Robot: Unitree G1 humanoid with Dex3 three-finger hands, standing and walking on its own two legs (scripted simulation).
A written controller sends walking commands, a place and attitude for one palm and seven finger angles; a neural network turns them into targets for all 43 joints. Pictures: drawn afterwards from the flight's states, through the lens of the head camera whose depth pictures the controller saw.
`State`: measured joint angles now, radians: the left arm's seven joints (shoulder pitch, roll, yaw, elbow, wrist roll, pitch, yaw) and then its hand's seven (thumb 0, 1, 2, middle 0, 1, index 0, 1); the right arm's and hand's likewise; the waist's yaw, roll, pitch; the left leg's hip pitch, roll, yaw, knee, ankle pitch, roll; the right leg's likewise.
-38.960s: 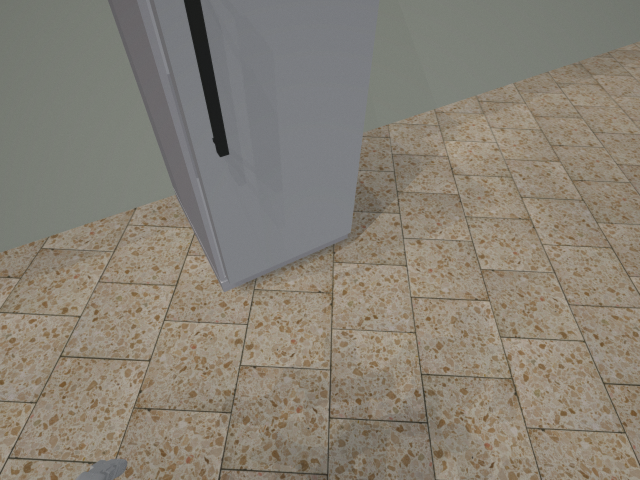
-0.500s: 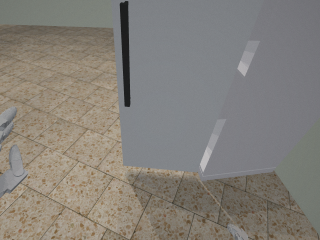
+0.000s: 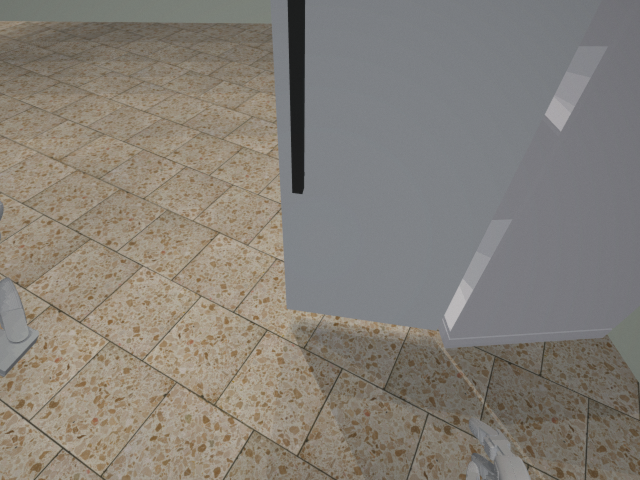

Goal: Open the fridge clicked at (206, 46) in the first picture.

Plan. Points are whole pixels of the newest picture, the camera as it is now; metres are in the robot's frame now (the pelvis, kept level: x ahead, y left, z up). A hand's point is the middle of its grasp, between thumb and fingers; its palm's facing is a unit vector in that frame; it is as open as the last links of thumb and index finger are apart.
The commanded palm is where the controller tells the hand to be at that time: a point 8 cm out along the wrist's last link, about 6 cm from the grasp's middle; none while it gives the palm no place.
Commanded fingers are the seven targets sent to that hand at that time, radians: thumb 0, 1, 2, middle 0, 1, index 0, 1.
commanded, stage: stop stepping back and stand still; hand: left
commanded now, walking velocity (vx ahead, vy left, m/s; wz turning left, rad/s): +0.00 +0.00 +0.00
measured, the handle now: (299, 97) +0.74 +0.08 +0.12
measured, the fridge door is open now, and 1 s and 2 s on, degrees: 77 77 77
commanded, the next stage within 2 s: let the arm hang, fingers relaxed in 0.36 s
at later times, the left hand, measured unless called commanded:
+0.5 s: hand (44, 337) +0.22 +0.28 +0.14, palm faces +0.35 -0.81 -0.48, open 7.4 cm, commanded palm none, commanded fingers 0.00 0.90 0.90 -0.20 -0.30 -0.20 -0.30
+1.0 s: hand out of the picture -0.06 +0.20 -0.17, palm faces +0.03 -0.98 -0.20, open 7.2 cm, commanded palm none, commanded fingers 0.00 0.90 0.90 -0.20 -0.30 -0.20 -0.30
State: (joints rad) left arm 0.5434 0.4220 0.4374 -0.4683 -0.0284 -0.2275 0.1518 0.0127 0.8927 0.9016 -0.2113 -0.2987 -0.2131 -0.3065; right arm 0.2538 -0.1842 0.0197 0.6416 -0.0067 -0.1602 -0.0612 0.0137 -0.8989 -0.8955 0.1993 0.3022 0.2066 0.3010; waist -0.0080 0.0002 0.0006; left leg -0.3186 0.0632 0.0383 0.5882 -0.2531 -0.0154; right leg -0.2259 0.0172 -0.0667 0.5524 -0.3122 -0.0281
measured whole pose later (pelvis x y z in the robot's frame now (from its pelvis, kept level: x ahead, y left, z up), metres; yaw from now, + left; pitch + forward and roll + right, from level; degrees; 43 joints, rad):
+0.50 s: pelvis +0.01 +0.02 +0.01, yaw +1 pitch +1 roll -1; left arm 0.47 0.42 0.33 -0.31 -0.02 -0.20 0.11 0.01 0.90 0.90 -0.21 -0.30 -0.21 -0.31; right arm 0.19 -0.24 0.01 0.65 0.01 -0.14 -0.04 0.01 -0.90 -0.90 0.20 0.30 0.21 0.30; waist 0.01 0.02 -0.01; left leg -0.31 0.03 0.05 0.52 -0.22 0.01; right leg -0.21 -0.01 -0.06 0.47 -0.27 0.00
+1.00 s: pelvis -0.01 +0.01 +0.01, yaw +2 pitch +0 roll -1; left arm 0.32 0.20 0.00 1.13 0.02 0.04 0.01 0.00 0.94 0.90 -0.20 -0.30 -0.20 -0.30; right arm 0.32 -0.17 0.00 1.09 -0.02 0.04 -0.02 0.01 -0.90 -0.90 0.20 0.30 0.20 0.30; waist 0.00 0.00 0.06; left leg -0.32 0.03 0.02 0.50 -0.18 0.01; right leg -0.21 -0.01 -0.09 0.46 -0.24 -0.01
